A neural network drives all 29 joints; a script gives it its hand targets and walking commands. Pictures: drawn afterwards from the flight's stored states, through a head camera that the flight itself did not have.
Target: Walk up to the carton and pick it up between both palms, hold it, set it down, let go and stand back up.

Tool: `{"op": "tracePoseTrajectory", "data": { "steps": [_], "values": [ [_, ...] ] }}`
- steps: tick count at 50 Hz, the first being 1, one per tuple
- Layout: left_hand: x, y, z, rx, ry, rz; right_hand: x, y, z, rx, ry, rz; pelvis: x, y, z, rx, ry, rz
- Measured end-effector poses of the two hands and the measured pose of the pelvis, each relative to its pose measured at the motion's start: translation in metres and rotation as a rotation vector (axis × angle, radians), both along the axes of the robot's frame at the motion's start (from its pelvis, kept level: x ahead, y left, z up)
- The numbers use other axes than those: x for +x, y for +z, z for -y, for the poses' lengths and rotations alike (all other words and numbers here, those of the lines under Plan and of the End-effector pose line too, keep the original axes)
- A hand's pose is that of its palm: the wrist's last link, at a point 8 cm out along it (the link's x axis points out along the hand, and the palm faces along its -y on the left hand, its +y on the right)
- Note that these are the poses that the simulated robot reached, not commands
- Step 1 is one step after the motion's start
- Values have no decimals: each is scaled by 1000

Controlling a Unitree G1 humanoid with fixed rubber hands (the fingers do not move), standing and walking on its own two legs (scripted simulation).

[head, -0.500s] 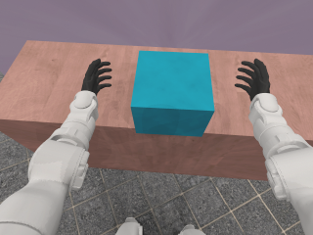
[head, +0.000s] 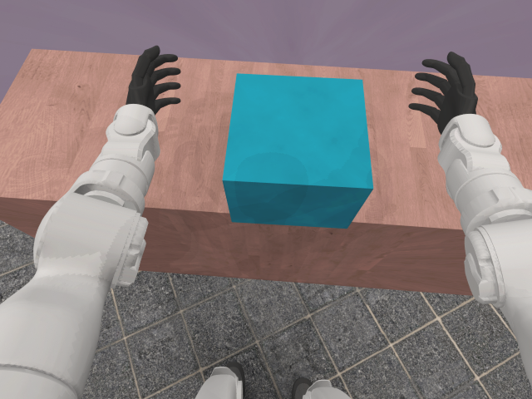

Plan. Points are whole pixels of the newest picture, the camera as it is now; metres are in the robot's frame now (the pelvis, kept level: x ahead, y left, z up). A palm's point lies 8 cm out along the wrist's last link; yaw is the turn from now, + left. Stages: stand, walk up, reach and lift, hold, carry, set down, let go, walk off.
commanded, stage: reach and lift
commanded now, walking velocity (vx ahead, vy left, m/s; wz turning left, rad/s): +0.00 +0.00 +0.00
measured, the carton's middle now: (294, 154) +0.53 -0.02 -0.06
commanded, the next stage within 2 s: none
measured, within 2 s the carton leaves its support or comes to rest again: neither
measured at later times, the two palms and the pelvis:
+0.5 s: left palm (172, 153) +0.49 +0.19 -0.02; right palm (405, 169) +0.48 -0.20 -0.02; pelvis +0.00 +0.01 -0.01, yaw -1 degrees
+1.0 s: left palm (201, 158) +0.50 +0.15 -0.04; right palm (385, 171) +0.49 -0.18 -0.05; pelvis +0.00 +0.03 -0.03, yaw -4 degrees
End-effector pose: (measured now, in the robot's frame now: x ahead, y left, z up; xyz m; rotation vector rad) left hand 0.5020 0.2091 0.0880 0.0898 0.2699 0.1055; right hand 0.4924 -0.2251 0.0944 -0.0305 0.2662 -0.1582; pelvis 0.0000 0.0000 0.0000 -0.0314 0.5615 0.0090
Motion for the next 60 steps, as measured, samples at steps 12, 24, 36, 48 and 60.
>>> {"op": "tracePoseTrajectory", "data": {
  "steps": [12,24,36,48,60],
  "values": [
    [-12,-50,3,24,-32,-76,-5,-48,1,-27,4,-67,8,5,-1,5,-7,-35],
    [-10,-102,13,15,-41,-51,-15,-116,-22,-5,31,-49,0,-11,-8,1,-23,-162],
    [-8,-132,37,5,-84,-76,-12,-139,-22,-2,11,-23,-2,-25,-19,-2,-52,-200],
    [-5,-128,56,-6,-116,-40,-5,-142,-43,28,38,2,2,-32,-25,-2,-64,-173],
    [-11,-129,62,-30,-75,-35,-12,-143,-51,33,-16,17,0,-32,-25,3,-67,-111]
  ]
}}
